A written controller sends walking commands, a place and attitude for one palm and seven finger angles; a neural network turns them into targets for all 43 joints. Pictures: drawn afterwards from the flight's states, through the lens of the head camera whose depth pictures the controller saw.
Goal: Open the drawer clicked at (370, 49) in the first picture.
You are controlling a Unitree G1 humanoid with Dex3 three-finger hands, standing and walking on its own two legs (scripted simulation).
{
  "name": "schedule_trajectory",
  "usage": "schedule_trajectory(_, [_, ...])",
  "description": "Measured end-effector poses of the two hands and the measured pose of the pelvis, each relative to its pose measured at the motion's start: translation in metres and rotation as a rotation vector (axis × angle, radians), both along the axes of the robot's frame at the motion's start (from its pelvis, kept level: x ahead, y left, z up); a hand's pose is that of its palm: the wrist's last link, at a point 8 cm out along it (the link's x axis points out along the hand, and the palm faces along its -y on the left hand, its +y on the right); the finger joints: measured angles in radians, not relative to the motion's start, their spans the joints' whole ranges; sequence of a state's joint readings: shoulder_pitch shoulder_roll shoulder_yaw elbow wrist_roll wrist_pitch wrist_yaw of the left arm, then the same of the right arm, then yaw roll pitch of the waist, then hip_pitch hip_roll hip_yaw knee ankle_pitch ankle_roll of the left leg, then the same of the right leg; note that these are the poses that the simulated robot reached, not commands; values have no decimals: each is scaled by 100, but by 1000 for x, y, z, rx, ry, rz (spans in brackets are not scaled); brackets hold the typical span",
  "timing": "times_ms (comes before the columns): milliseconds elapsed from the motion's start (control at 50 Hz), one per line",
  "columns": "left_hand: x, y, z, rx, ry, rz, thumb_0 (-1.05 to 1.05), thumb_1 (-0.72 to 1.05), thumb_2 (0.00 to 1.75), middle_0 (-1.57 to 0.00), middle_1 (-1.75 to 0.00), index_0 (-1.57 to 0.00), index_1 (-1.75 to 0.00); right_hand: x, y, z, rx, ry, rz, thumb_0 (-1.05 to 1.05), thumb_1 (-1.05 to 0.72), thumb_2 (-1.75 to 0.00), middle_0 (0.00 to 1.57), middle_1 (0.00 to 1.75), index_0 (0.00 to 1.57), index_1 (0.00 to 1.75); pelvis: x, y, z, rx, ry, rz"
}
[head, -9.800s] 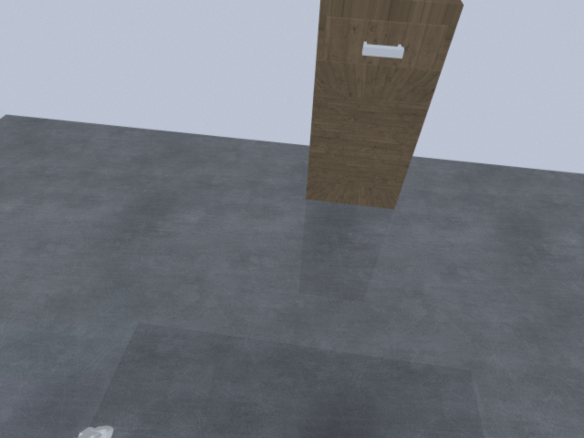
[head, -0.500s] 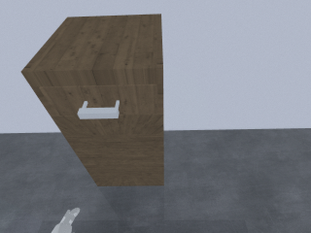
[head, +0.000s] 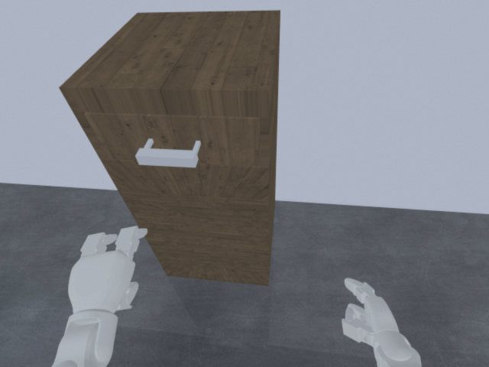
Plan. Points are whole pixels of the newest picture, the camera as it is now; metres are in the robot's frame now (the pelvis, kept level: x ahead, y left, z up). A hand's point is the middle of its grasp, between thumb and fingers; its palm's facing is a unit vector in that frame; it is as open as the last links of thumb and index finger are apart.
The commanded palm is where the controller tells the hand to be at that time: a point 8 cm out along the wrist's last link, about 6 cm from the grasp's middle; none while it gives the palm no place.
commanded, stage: raise the hand with hooked fingers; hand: left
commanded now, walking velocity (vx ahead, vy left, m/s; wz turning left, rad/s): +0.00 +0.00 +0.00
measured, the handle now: (170, 150) +0.53 +0.26 +0.04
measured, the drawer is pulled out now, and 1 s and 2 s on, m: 0.00 0.00 0.00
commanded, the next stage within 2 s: move the hooked fingers above the handle in 1.24 s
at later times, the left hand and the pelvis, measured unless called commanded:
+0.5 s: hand (123, 227) +0.29 +0.24 +0.09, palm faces +0.09 -0.11 -0.99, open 12.9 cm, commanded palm +0.26 +0.25 +0.15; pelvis +0.01 +0.02 +0.02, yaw -2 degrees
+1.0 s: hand (93, 182) +0.33 +0.29 +0.15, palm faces +0.04 -0.09 -0.99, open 13.8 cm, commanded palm +0.29 +0.29 +0.21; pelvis +0.01 +0.05 +0.03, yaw -1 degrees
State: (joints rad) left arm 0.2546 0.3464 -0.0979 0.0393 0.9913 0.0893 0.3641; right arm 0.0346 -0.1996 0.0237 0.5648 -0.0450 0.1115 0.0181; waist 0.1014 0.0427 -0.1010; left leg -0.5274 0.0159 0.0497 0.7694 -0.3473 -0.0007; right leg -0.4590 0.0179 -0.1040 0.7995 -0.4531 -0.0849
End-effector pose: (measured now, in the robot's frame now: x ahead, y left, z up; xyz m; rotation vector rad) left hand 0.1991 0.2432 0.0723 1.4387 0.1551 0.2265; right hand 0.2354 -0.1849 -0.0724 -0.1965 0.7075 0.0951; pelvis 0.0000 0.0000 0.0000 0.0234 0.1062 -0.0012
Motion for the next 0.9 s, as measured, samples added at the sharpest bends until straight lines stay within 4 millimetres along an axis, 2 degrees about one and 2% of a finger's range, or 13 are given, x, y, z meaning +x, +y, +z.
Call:
schedule_trajectory(120, [22,-20,16,-20,53,-123,0,18,60,-27,-76,-27,-76,-38,-13,-11,6,112,-62,1,-90,-90,20,30,20,30,6,-1,12,9,-12,-30])
schedule_trajectory(220, [29,-18,26,6,42,-162,0,6,55,-28,-83,-28,-83,-63,-36,-19,-36,192,-130,1,-90,-90,20,30,20,30,9,2,16,8,-16,-38])
schedule_trajectory(300, [37,-8,39,14,-10,-139,0,-3,51,-28,-89,-29,-89,-70,-50,-21,-66,219,-172,1,-90,-90,20,30,20,30,10,6,18,5,-19,-34])
schedule_trajectory(380, [48,-1,53,17,-41,-119,0,-12,47,-29,-95,-29,-95,-65,-53,-17,-74,205,-193,1,-90,-90,20,30,20,30,12,12,20,4,-28,-31])
schedule_trajectory(480, [61,1,68,12,-47,-138,0,-23,42,-30,-103,-30,-103,-47,-41,-4,-58,148,-188,1,-90,-90,20,30,19,30,12,18,23,0,-51,-31])
schedule_trajectory(660, [81,16,98,28,-53,-145,0,-42,34,-31,-115,-32,-115,-16,0,15,-6,71,-122,1,-90,-90,20,30,20,30,12,30,29,-10,-84,-21])
schedule_trajectory(780, [94,30,118,37,-46,-144,0,-47,32,-31,-119,-32,-118,-14,20,16,6,90,-86,1,-90,-90,20,30,20,30,12,37,31,-17,-95,-10])
schedule_trajectory(900, [106,42,133,49,-27,-163,0,-49,31,-31,-120,-32,-120,-27,25,9,-2,142,-84,1,-90,-90,20,30,20,30,11,44,33,-22,-96,-5])
